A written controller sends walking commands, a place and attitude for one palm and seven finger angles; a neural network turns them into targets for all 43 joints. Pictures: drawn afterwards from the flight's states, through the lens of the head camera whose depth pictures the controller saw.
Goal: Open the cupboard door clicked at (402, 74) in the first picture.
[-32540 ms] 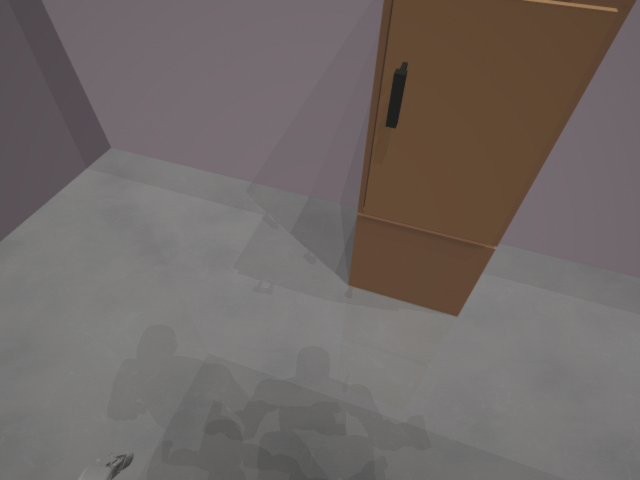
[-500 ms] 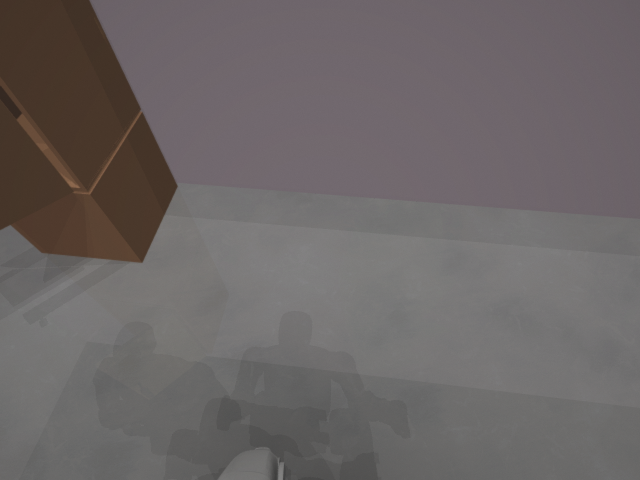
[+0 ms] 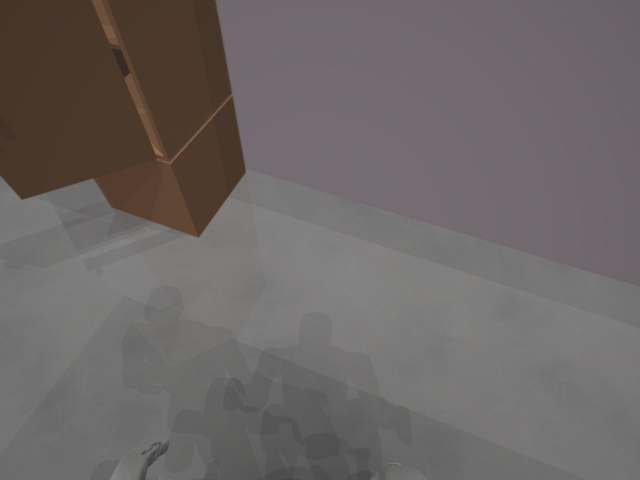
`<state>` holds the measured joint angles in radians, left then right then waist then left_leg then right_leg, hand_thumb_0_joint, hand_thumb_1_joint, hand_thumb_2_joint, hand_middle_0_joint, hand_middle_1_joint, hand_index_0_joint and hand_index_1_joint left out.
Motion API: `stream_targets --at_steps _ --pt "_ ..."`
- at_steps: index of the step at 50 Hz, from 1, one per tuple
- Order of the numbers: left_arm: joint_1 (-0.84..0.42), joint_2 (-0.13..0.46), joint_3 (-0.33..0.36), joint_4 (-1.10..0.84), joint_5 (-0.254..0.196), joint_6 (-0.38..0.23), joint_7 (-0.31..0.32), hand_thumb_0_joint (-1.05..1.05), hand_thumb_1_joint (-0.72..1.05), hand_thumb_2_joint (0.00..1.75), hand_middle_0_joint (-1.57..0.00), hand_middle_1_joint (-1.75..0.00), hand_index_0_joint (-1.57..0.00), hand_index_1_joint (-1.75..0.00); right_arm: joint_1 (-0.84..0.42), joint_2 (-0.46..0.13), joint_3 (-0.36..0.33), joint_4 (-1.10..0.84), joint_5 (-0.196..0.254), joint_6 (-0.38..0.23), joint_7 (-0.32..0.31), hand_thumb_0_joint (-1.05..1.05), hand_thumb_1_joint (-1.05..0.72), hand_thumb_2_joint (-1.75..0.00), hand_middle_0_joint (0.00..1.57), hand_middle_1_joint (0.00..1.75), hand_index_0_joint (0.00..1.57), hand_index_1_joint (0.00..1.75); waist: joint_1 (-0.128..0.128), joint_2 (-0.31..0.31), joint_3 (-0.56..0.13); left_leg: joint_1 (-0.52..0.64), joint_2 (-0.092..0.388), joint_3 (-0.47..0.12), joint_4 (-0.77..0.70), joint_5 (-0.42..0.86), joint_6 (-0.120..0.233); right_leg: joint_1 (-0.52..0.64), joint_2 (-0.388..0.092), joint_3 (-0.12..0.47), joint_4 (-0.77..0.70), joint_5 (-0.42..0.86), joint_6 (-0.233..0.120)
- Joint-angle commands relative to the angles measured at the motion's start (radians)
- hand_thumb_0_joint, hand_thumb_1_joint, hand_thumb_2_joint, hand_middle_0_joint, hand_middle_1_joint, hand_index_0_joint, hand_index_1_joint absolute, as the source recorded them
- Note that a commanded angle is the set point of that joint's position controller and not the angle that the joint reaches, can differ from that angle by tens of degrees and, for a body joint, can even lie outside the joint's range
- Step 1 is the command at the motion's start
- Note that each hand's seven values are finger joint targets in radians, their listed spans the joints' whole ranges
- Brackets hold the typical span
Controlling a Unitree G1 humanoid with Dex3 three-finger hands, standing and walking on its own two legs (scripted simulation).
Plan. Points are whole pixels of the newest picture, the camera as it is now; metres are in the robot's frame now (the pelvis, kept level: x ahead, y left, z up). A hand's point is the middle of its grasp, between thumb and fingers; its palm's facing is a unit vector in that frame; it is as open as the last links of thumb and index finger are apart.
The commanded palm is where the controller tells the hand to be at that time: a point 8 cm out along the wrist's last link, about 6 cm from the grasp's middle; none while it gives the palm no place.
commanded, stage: turn to face it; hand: left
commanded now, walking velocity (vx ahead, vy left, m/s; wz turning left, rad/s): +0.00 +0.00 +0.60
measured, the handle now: out of the picture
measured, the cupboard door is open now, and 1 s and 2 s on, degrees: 49 49 49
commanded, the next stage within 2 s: take the last steps up to it in 0.56 s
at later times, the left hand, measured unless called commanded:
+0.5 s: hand out of the picture -0.02 +0.16 -0.16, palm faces +0.35 -0.90 -0.26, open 7.3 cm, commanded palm none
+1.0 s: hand out of the picture +0.03 +0.19 -0.16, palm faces +0.42 -0.88 -0.22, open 7.4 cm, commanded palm none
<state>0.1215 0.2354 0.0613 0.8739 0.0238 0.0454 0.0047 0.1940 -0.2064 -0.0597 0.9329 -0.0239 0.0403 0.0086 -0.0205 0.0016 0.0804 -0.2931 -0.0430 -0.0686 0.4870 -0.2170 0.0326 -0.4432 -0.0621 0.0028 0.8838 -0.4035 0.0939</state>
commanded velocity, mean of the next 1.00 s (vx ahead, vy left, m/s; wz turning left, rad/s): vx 0.11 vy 0.05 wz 0.34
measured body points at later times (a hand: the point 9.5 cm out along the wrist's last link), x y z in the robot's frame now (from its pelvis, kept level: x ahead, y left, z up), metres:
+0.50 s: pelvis +0.02 -0.04 +0.00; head +0.07 -0.04 +0.44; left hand -0.03 +0.20 -0.14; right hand +0.19 -0.25 -0.15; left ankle -0.03 +0.09 -0.70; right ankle +0.00 -0.14 -0.74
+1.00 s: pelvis +0.04 -0.01 -0.01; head +0.07 -0.02 +0.44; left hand +0.01 +0.24 -0.14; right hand +0.16 -0.22 -0.17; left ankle -0.02 +0.07 -0.74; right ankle +0.09 -0.11 -0.74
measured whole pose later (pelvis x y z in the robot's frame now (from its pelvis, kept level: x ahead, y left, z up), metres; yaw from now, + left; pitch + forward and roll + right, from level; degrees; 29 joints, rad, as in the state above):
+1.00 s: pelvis +0.04 -0.01 -0.01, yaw +25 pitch +0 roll +1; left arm 0.21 0.18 0.05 0.96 0.03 -0.01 -0.03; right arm 0.28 -0.20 -0.05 1.01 -0.02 0.01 0.00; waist 0.00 0.02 0.04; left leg -0.22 -0.05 0.02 0.52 -0.31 0.04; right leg -0.27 -0.06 -0.09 0.58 -0.37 0.04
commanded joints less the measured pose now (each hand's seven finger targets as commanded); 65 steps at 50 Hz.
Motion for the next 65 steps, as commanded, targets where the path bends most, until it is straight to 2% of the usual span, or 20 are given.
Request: stream_targets --at_steps 1,4,5,6,8,11,18,25,27,29,30,35,42,48,49,50,51,53,57,65 --pt "0.03 0.07 0.021 -0.08 -0.014 -0.029 0.013 0.0 0.9 0.9 -0.2 -0.3 -0.2 -0.3 -0.002 -0.215 -0.062 -0.073 -0.004 -0.013 -0.017 0.0 -0.9 -0.9 0.2 0.3 0.2 0.3 0.006 0.194 -0.145 0.058 0.223 -0.294 -0.082 0.319 0.125 0.11 0.052 -0.023 -0.177 0.002 -0.02" --pt "0.138 0.129 0.037 -0.052 -0.012 -0.054 0.024 0.0 0.9 0.9 -0.2 -0.3 -0.2 -0.3 -0.023 -0.159 -0.059 -0.085 0.014 -0.014 -0.012 0.0 -0.9 -0.9 0.2 0.3 0.2 0.3 0.064 0.015 -0.193 -0.151 0.118 -0.238 0.069 0.132 0.027 0.459 -0.049 0.059 -0.534 0.216 -0.048" --pt "0.157 0.218 0.055 -0.049 0.003 -0.06 0.033 0.0 0.9 0.9 -0.2 -0.3 -0.2 -0.3 -0.014 -0.094 -0.051 -0.098 0.022 -0.016 -0.008 0.0 -0.9 -0.9 0.2 0.3 0.2 0.3 0.075 -0.286 -0.197 -0.334 -0.034 -0.032 0.307 -0.259 -0.06 0.564 -0.328 0.326 -0.597 0.303 -0.15" --pt "0.149 0.229 0.044 -0.054 0.001 -0.055 0.035 0.0 0.9 0.9 -0.2 -0.3 -0.2 -0.3 -0.031 -0.138 -0.058 -0.101 0.011 -0.011 -0.007 0.0 -0.9 -0.9 0.2 0.3 0.2 0.3 0.071 -0.254 -0.158 -0.319 -0.023 0.0 0.555 -0.416 -0.069 0.404 -0.458 0.366 -0.596 0.413 -0.244" --pt "0.029 0.133 0.024 -0.073 -0.007 -0.056 0.041 0.0 0.9 0.9 -0.2 -0.3 -0.2 -0.3 0.012 -0.131 -0.064 -0.054 0.003 0.015 0.003 0.0 -0.9 -0.9 0.2 0.3 0.2 0.3 -0.001 -0.23 -0.093 -0.308 0.034 -0.027 0.741 -0.287 -0.077 0.292 -0.339 0.208 -0.593 0.392 -0.222" --pt "0.035 0.09 0.009 -0.071 -0.014 -0.064 0.032 0.0 0.9 0.9 -0.2 -0.3 -0.2 -0.3 0.004 -0.103 -0.047 -0.031 0.004 0.022 0.015 0.0 -0.9 -0.9 0.2 0.3 0.2 0.3 -0.012 -0.195 -0.072 -0.32 0.053 0.035 0.761 -0.158 -0.104 0.343 -0.23 -0.007 -0.532 0.639 -0.169" --pt "0.199 0.11 0.024 -0.012 -0.002 -0.068 0.036 0.0 0.9 0.9 -0.2 -0.3 -0.2 -0.3 -0.109 -0.068 -0.023 -0.037 0.008 0.021 0.014 0.0 -0.9 -0.9 0.2 0.3 0.2 0.3 0.057 -0.184 -0.1 -0.286 0.067 0.1 0.512 -0.21 -0.106 0.5 -0.271 -0.07 -0.476 0.847 -0.183" --pt "0.207 0.156 0.036 0.024 0.006 -0.064 0.027 0.0 0.9 0.9 -0.2 -0.3 -0.2 -0.3 -0.116 -0.063 -0.004 -0.04 0.014 -0.001 0.009 0.0 -0.9 -0.9 0.2 0.3 0.2 0.3 0.049 -0.225 -0.099 -0.07 0.03 0.176 0.177 -0.189 -0.057 0.419 -0.294 -0.106 -0.39 0.882 -0.192" --pt "0.166 0.157 0.036 0.025 -0.009 -0.063 0.022 0.0 0.9 0.9 -0.2 -0.3 -0.2 -0.3 -0.021 -0.103 -0.012 -0.015 0.007 -0.014 0.005 0.0 -0.9 -0.9 0.2 0.3 0.2 0.3 -0.02 -0.168 -0.138 0.154 0.038 0.173 -0.04 0.038 -0.033 0.3 -0.261 -0.163 -0.246 0.77 -0.132" --pt "0.127 0.048 0.003 -0.025 -0.022 -0.052 0.014 0.0 0.9 0.9 -0.2 -0.3 -0.2 -0.3 0.096 -0.273 -0.05 0.004 -0.001 -0.026 -0.012 0.0 -0.9 -0.9 0.2 0.3 0.2 0.3 -0.075 0.303 -0.216 0.389 0.431 -0.307 -0.1 0.763 0.17 -0.064 -0.055 -0.165 0.133 -0.228 -0.026" --pt "0.108 0.077 0.006 -0.03 -0.015 -0.031 0.026 0.0 0.9 0.9 -0.2 -0.3 -0.2 -0.3 0.091 -0.274 -0.041 0.01 0.005 -0.013 -0.019 0.0 -0.9 -0.9 0.2 0.3 0.2 0.3 -0.063 0.185 -0.221 0.32 0.465 -0.236 -0.077 0.771 0.224 -0.042 -0.062 -0.033 0.198 -0.275 -0.044" --pt "0.138 0.054 0.014 0.047 -0.001 -0.015 0.004 0.0 0.9 0.9 -0.2 -0.3 -0.2 -0.3 -0.043 -0.165 -0.009 -0.03 0.0 -0.033 -0.039 0.0 -0.9 -0.9 0.2 0.3 0.2 0.3 0.017 0.132 -0.092 0.147 0.288 -0.104 -0.167 0.361 0.146 -0.049 -0.041 -0.019 0.238 -0.041 -0.038" --pt "0.063 0.029 0.009 0.023 0.004 -0.039 -0.017 0.0 0.9 0.9 -0.2 -0.3 -0.2 -0.3 0.054 -0.158 -0.016 0.004 -0.003 -0.052 -0.024 0.0 -0.9 -0.9 0.2 0.3 0.2 0.3 0.0 0.138 -0.038 0.119 0.259 -0.144 -0.253 -0.084 0.163 -0.049 -0.031 -0.073 0.024 -0.023 -0.047" --pt "0.192 0.028 0.018 0.063 0.005 -0.068 -0.022 0.0 0.9 0.9 -0.2 -0.3 -0.2 -0.3 0.033 -0.143 -0.019 0.014 0.002 -0.051 -0.018 0.0 -0.9 -0.9 0.2 0.3 0.2 0.3 0.079 0.078 -0.071 -0.069 0.172 -0.109 -0.106 -0.232 0.107 0.347 0.023 -0.118 -0.393 0.094 -0.058" --pt "0.272 0.069 0.03 0.088 0.01 -0.078 -0.014 0.0 0.9 0.9 -0.2 -0.3 -0.2 -0.3 0.026 -0.098 -0.014 0.008 0.008 -0.056 -0.014 0.0 -0.9 -0.9 0.2 0.3 0.2 0.3 0.118 -0.052 -0.078 -0.22 0.093 -0.033 0.038 -0.278 0.061 0.52 -0.065 -0.021 -0.498 0.032 -0.077" --pt "0.359 0.165 0.05 0.112 0.019 -0.087 -0.002 0.0 0.9 0.9 -0.2 -0.3 -0.2 -0.3 0.022 -0.036 -0.002 -0.015 0.017 -0.062 -0.008 0.0 -0.9 -0.9 0.2 0.3 0.2 0.3 0.155 -0.328 -0.09 -0.418 -0.014 0.097 0.331 -0.351 0.002 0.647 -0.343 0.335 -0.648 -0.147 -0.164" --pt "0.366 0.191 0.049 0.109 0.004 -0.083 0.006 0.0 0.9 0.9 -0.2 -0.3 -0.2 -0.3 -0.036 -0.1 -0.013 -0.041 -0.002 -0.052 -0.002 0.0 -0.9 -0.9 0.2 0.3 0.2 0.3 0.157 -0.297 -0.024 -0.474 0.021 0.037 0.536 -0.378 -0.016 0.508 -0.477 0.522 -0.756 -0.27 -0.24" --pt "0.232 0.116 0.035 0.085 -0.001 -0.091 0.015 0.0 0.9 0.9 -0.2 -0.3 -0.2 -0.3 -0.019 -0.1 -0.028 -0.007 -0.009 -0.04 0.009 0.0 -0.9 -0.9 0.2 0.3 0.2 0.3 0.08 -0.219 0.062 -0.446 0.093 -0.002 0.657 -0.175 -0.026 0.34 -0.413 0.407 -0.787 -0.315 -0.217" --pt "0.221 0.034 0.005 0.11 -0.009 -0.122 0.008 0.0 0.9 0.9 -0.2 -0.3 -0.2 -0.3 0.055 -0.039 -0.012 0.061 -0.005 -0.025 0.024 0.0 -0.9 -0.9 0.2 0.3 0.2 0.3 0.027 -0.156 0.061 -0.384 0.114 0.051 0.641 0.036 -0.07 0.318 -0.259 0.012 -0.734 0.214 -0.142" --pt "0.344 0.061 0.002 0.195 0.004 -0.131 0.013 0.0 0.9 0.9 -0.2 -0.3 -0.2 -0.3 -0.073 -0.001 0.009 0.031 0.006 -0.04 0.039 0.0 -0.9 -0.9 0.2 0.3 0.2 0.3 0.067 -0.188 0.038 -0.368 0.116 0.164 0.342 0.048 -0.065 0.465 -0.26 -0.14 -0.645 0.592 -0.163"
